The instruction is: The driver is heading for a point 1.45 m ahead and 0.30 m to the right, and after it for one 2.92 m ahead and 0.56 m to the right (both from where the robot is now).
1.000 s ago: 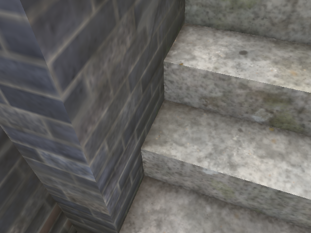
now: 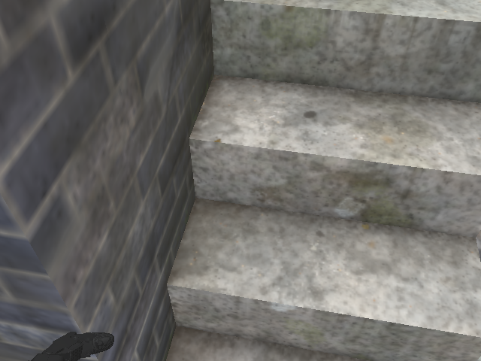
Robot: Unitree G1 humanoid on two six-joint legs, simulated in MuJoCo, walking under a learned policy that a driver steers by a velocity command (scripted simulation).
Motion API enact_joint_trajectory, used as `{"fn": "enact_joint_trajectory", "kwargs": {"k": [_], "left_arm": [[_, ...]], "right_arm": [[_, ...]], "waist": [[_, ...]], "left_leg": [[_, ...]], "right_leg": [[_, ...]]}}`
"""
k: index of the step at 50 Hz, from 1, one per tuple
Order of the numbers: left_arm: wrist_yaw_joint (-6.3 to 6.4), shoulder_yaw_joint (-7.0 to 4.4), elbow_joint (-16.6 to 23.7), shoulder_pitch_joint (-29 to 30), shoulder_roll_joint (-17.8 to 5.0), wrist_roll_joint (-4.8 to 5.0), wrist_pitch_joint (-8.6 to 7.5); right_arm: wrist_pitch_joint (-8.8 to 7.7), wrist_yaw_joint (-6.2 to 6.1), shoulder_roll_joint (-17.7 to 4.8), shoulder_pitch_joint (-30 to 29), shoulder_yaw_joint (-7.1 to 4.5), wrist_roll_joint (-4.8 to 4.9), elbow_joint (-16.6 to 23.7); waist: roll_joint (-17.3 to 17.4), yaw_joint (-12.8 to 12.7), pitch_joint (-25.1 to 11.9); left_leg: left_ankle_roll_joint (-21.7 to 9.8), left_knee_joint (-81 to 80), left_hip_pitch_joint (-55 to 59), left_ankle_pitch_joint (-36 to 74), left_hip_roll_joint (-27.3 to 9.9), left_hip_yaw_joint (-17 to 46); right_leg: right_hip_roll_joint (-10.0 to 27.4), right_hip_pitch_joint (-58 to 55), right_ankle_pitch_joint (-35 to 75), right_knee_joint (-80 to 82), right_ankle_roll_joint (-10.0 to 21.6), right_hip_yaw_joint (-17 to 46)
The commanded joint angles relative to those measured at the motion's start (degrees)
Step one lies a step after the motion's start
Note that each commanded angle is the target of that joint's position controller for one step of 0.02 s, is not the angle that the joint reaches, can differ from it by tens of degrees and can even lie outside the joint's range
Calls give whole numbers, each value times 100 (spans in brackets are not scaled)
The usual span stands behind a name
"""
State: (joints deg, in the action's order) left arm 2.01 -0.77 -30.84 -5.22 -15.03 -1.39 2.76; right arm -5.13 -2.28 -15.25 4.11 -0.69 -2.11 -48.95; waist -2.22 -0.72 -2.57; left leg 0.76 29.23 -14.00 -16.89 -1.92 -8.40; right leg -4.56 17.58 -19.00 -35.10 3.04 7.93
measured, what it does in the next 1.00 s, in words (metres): walks ahead, turning right: left foot, then right foot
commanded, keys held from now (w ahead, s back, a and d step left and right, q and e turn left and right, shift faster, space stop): w+e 0.46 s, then w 0.54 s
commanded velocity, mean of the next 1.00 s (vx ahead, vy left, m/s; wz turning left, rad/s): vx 0.49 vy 0.00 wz -0.38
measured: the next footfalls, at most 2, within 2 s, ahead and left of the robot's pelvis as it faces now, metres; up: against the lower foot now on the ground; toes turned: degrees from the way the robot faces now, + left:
left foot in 0.30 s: +0.08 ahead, +0.11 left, +0.00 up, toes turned -9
right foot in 0.82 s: +0.12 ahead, -0.22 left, +0.00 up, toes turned -22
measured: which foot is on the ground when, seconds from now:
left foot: down 0.00-0.00, up 0.02-0.28, down 0.30-0.84, up 0.86-1.00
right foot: down 0.00-0.30, up 0.32-0.80, down 0.82-1.00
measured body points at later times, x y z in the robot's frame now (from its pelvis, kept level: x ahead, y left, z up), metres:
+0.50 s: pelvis +0.03 +0.02 +0.01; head +0.05 +0.05 +0.46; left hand +0.24 +0.23 -0.09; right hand +0.04 -0.27 -0.08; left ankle +0.04 +0.11 -0.73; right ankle -0.06 -0.13 -0.52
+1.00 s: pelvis +0.13 -0.12 +0.01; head +0.12 -0.14 +0.46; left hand +0.25 +0.12 -0.11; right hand +0.16 -0.39 -0.12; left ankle +0.11 +0.03 -0.39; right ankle +0.08 -0.20 -0.73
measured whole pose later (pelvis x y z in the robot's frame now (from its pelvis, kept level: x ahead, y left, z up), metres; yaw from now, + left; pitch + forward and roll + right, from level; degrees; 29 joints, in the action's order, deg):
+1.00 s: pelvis +0.13 -0.12 +0.01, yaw -22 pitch +2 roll +1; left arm -1.8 -2.2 -49.6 -20.4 -12.3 -0.2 0.3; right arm -3.3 -0.3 -13.5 11.9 -1.2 2.2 -44.7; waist 2.8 -1.4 -1.8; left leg -0.9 124.6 -47.9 -29.4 -0.2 0.7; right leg -0.6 13.9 -14.5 -26.5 2.5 -0.6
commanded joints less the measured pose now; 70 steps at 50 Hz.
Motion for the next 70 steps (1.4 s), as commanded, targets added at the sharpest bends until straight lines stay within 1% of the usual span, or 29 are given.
{"fn": "enact_joint_trajectory", "kwargs": {"k": [1,4,6,11,14,15,16,17,19,24,32,38,41,43,45,47,49,53,56,58,60,61,62,63,64,65,66,68,70], "left_arm": [[35,-266,551,-85,-967,-10,-29],[71,-253,596,-446,-916,-89,-194],[153,-298,571,-347,-925,76,-158],[236,-244,655,-293,-802,28,40],[143,-232,594,-251,-614,311,1],[101,-187,648,-9,-406,399,-55],[83,-96,900,191,-58,401,-152],[82,-239,915,-472,-488,462,-184],[74,-388,890,-204,-891,309,-154],[31,-210,571,-371,-249,308,-159],[-41,-192,165,-374,4,407,-251],[-223,-125,216,-228,79,236,-428],[-304,-424,-568,-1630,-324,51,-559],[-235,-380,-1095,-2434,-791,-186,-404],[-327,-589,-1317,-2729,-1112,-80,-301],[-421,-379,-1648,-2167,-526,183,-253],[-421,-84,-2136,-2281,244,173,-212],[-210,119,-2521,-2116,385,-63,-211],[-28,266,-2311,-1421,213,12,-375],[136,314,-2576,-1411,128,237,-321],[131,50,-2832,-2257,-919,129,-369],[143,0,-2857,-2195,-1075,147,-340],[216,29,-2839,-2010,-937,279,-310],[231,-17,-2737,-2288,-755,100,-387],[64,-17,-2767,-2596,-228,-14,-432],[-209,-96,-2938,-2166,77,127,-447],[-352,-119,-2568,-1508,306,397,-472],[-198,106,-1981,-1098,823,313,-354],[-152,134,-2031,-1660,708,243,-343]], "right_arm": [[-181,44,-408,-628,-35,-48,723],[-148,172,-618,-708,-75,49,888],[-128,218,-845,-378,-151,30,890],[-69,208,-265,-517,86,48,1207],[55,122,-509,185,-18,-1,1205],[48,107,-664,646,-95,-150,1077],[35,83,-1209,1310,-239,-345,930],[26,55,-1481,1335,-377,-367,1007],[83,-72,-801,782,-234,-42,1275],[222,-303,-668,1686,-222,-44,1083],[210,-129,-470,1955,-214,69,1016],[316,-216,-1037,1570,-288,325,794],[345,-74,-932,1243,-262,533,772],[134,74,370,2218,137,228,704],[113,208,-121,2299,-123,419,164],[113,176,252,874,-38,475,551],[78,273,861,341,201,422,1010],[57,387,1119,632,471,545,1252],[173,271,738,-522,551,322,1934],[207,94,875,-318,655,181,1932],[216,-23,563,388,540,297,1575],[243,42,359,961,505,291,1415],[238,223,245,1148,481,290,1222],[309,346,-245,1464,309,50,932],[572,294,-529,2110,162,-235,513],[727,132,-289,2363,151,-515,254],[689,92,-142,1902,92,-297,63],[504,110,334,954,97,208,-237],[454,238,1060,762,238,95,-644]], "waist": [[-973,-123,-486],[-717,-150,-370],[-388,32,-344],[-428,-48,-328],[-538,207,-317],[-360,469,-281],[1079,597,-515],[2120,289,-1095],[1410,249,-10],[258,391,310],[1467,293,824],[1597,-133,710],[965,-747,-30],[-1800,-20,-1076],[-765,-389,-1078],[-635,-351,259],[-466,-191,743],[-179,281,873],[-350,277,1092],[-462,645,39],[-1291,685,-1033],[-1592,803,-1288],[-1583,976,-1356],[-489,796,-1414],[1857,752,-1833],[2035,960,-1742],[1029,698,-620],[159,-73,1109],[-204,-604,954]], "left_leg": [[249,880,-551,-440,-35,97],[358,2763,-2331,-1844,71,1275],[381,2874,-2424,-1446,16,1271],[197,919,-987,-994,344,677],[98,-267,513,685,207,576],[-35,-441,1352,1145,-146,843],[-529,-824,2318,2450,-1446,2229],[-1657,-1481,1622,876,-2990,4085],[-1476,-1649,1049,-1572,-2483,3409],[-1050,-1393,335,-1101,-1588,1617],[-1128,-2007,489,-977,-1535,997],[-1223,-1874,1010,3625,-1888,498],[-676,889,1162,5466,-1129,29],[178,4201,-1464,-1433,-62,954],[193,7993,-3174,-1726,268,1405],[-86,9961,-5232,-1698,148,1029],[-316,11134,-6181,-1294,127,1079],[-470,12272,-7234,-374,445,1601],[-119,9101,-5085,591,432,556],[-225,7218,-2767,672,153,-299],[-372,5973,-1430,-544,540,-589],[-443,4774,-1521,-945,524,-213],[-537,3111,-1397,-969,699,-53],[-915,2563,-686,1041,329,1305],[-1990,745,405,2605,-985,3993],[-2894,-1053,-36,1990,-1751,6380],[-2738,-906,-972,765,-1777,6160],[-1630,-109,-2262,-316,-1299,3836],[-989,-35,-2357,-808,-710,2421]], "right_leg": [[1133,-676,2433,1190,733,1998],[1530,-1660,2301,1564,1589,3045],[1362,-1493,2349,1435,1387,2545],[803,-634,2992,1206,949,1875],[628,19,2202,1029,629,2007],[316,635,1702,323,290,1723],[-358,1843,-296,-1536,-163,1001],[-270,2119,-1857,-3628,-406,490],[452,3494,-1010,-5471,-663,-82],[470,3762,804,-6865,-1026,-448],[561,3247,1483,-4513,-1015,-548],[597,811,110,-1020,-154,-896],[277,-913,2652,1931,222,-1033],[2188,-3266,8165,960,682,1165],[2614,-2959,4020,1549,1653,1667],[2220,-2193,447,1870,1171,1457],[1974,-1619,-739,2078,841,1279],[2156,-676,294,1981,502,650],[1265,1853,1420,2859,408,-643],[984,1343,5015,3074,486,-1230],[1739,-451,11785,2181,958,-1009],[1929,-1750,12604,1608,1048,-937],[1907,-2593,12572,931,1123,-912],[1670,-2322,11379,-79,939,-690],[824,-857,6167,-1856,458,-588],[-493,20,620,-5178,-97,345],[-741,1190,-435,-7221,-206,1119],[-426,2651,-578,-7800,37,982],[-269,2528,400,-7438,284,615]]}}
